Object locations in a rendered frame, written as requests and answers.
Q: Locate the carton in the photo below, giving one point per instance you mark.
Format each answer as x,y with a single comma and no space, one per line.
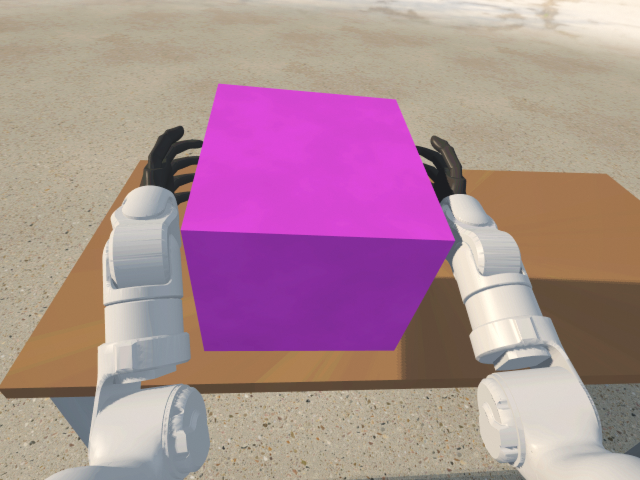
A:
311,224

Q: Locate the robot left forearm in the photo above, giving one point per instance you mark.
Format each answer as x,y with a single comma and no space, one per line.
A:
142,289

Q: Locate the left robot upper arm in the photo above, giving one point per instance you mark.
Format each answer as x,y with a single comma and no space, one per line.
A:
157,433

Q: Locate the robot left hand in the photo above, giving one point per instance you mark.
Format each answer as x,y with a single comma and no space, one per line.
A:
162,166

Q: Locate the robot right hand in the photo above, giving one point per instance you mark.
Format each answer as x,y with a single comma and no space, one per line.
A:
447,178

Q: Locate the table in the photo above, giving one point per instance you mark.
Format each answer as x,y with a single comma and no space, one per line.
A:
579,240

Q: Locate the robot right forearm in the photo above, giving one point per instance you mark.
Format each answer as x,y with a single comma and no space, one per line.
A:
509,329

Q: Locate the right robot upper arm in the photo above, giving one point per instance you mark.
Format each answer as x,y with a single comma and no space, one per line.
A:
541,422

